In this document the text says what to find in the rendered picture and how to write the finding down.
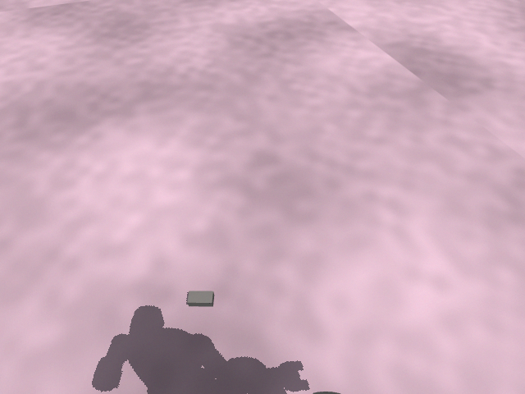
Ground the small box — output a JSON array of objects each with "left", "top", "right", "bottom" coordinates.
[{"left": 187, "top": 291, "right": 214, "bottom": 307}]

